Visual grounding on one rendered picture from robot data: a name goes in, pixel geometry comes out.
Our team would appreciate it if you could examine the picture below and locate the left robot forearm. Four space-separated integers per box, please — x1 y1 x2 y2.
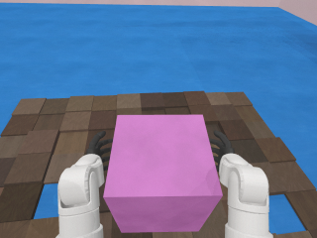
55 154 105 238

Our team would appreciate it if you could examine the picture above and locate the robot right hand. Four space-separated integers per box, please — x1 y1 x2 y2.
209 130 235 172

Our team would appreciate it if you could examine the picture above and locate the robot left hand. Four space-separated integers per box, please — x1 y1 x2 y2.
86 131 113 172

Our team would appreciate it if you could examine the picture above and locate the carton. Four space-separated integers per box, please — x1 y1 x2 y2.
103 114 223 233

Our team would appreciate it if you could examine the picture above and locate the right robot forearm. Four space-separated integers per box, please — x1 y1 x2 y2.
219 153 273 238

